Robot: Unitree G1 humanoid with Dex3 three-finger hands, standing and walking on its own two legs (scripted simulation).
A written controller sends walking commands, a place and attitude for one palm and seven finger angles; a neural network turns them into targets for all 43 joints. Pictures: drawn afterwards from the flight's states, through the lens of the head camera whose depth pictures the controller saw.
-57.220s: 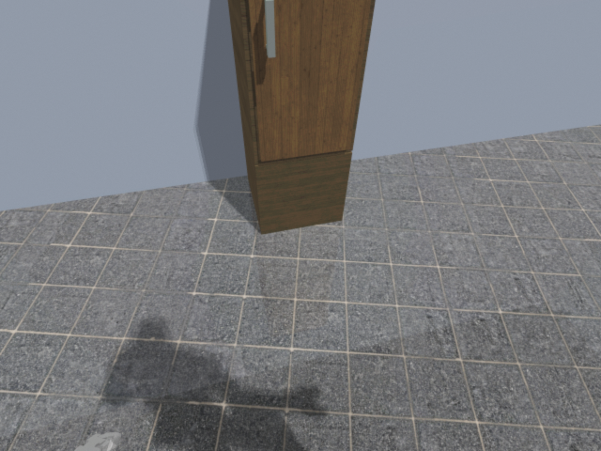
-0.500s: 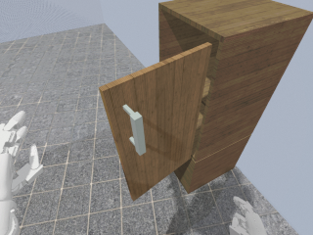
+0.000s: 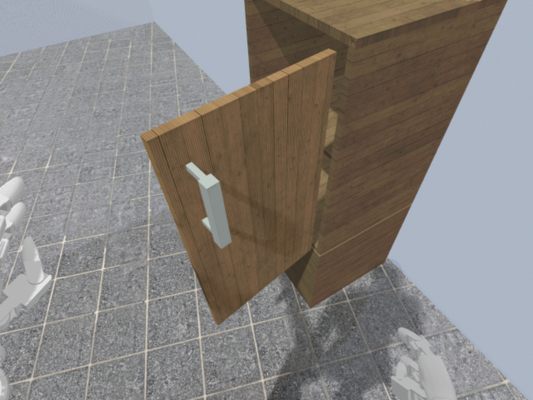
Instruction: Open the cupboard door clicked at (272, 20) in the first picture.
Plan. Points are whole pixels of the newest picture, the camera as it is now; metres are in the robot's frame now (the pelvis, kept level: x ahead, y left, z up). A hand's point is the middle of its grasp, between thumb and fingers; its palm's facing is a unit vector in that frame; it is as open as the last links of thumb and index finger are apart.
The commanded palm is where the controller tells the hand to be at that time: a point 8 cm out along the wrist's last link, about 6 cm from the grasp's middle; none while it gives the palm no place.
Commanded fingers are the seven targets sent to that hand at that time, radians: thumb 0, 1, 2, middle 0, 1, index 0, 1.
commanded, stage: step back with the hand held close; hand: left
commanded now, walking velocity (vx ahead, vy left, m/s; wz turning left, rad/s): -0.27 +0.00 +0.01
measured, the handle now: (208, 206) +0.36 +0.12 +0.11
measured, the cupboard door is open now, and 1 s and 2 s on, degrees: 100 100 100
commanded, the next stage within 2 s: stop stepping back and stand still in 1.00 s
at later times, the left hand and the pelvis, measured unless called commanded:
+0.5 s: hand out of the picture +0.13 +0.29 +0.15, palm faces +0.43 -0.74 -0.52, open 7.4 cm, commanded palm +0.07 +0.32 +0.17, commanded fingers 0.00 0.90 0.90 -0.20 -0.30 -0.20 -0.30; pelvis -0.07 +0.02 -0.02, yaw +0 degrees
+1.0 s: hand out of the picture +0.05 +0.27 +0.16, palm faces +0.39 -0.82 -0.42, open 7.4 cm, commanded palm -0.02 +0.31 +0.17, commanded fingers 0.00 0.90 0.90 -0.20 -0.30 -0.20 -0.30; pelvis -0.17 +0.02 -0.01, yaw -2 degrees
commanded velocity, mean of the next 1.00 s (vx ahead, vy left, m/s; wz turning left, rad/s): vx -0.32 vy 0.00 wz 0.02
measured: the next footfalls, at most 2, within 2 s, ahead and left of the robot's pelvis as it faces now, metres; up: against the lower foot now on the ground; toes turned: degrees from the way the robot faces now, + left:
right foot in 1.04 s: -0.25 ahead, -0.07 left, +0.00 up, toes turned +0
left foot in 1.22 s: -0.10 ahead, +0.08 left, +0.00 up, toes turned -3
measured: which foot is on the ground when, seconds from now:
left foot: down 0.00-1.00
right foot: down 0.00-0.68, up 0.70-1.00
